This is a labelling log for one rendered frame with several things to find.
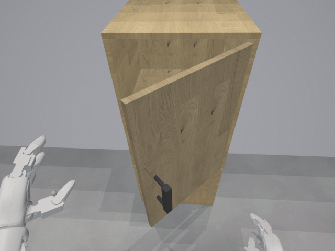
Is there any robot left forearm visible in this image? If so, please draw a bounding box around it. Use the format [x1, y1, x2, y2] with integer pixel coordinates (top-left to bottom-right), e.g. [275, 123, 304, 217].
[0, 226, 29, 251]

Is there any robot right hand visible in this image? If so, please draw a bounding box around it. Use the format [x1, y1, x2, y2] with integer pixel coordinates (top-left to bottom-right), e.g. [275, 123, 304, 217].
[244, 213, 284, 251]

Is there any handle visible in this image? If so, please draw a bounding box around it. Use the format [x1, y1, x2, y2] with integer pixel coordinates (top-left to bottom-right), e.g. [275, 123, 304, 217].
[154, 175, 172, 214]

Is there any robot left hand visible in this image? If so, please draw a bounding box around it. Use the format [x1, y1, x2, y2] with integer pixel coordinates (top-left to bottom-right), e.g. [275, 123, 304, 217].
[0, 135, 75, 228]

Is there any cupboard door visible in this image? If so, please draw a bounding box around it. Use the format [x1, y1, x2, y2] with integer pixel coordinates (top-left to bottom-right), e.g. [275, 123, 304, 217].
[120, 42, 253, 227]

